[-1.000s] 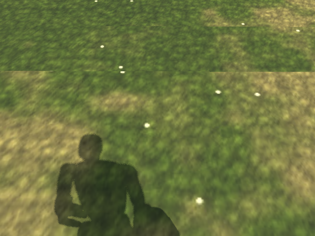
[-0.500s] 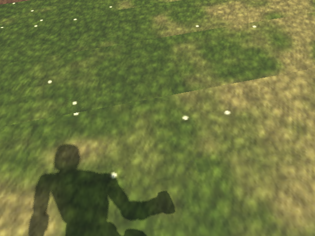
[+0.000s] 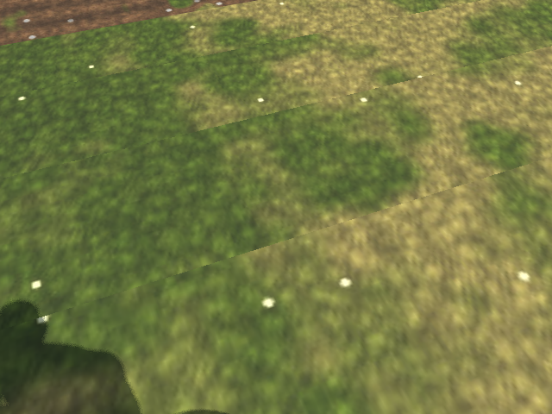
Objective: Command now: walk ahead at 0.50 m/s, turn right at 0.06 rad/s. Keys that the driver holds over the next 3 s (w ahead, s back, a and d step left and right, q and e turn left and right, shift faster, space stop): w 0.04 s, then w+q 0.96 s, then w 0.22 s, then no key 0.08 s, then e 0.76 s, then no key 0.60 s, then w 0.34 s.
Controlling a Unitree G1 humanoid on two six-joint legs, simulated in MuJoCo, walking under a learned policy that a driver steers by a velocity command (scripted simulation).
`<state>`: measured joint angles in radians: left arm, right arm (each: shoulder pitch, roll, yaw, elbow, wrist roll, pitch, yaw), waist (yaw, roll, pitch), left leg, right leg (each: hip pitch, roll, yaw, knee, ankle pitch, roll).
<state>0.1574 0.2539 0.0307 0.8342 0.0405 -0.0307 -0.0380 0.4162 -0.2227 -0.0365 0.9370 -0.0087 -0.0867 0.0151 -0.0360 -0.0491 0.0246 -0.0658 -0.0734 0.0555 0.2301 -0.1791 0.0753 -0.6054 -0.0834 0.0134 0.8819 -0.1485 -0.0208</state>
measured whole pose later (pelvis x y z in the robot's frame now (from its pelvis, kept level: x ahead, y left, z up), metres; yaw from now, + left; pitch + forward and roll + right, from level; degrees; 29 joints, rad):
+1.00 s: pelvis +0.47 +0.08 -0.01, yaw +30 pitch +0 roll +0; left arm 0.15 0.26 0.05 0.74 0.04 -0.01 -0.01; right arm 0.36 -0.26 -0.07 0.84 0.00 -0.03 0.00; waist -0.02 -0.03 0.04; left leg -0.16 -0.15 -0.03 0.35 -0.19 0.15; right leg -0.63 -0.14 0.04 1.05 -0.23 0.05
